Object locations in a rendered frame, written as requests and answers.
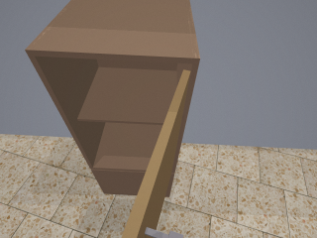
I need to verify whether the cupboard door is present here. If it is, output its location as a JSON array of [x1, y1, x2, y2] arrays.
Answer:
[[121, 69, 191, 238]]

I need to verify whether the handle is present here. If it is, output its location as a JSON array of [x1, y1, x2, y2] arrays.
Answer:
[[145, 227, 184, 238]]

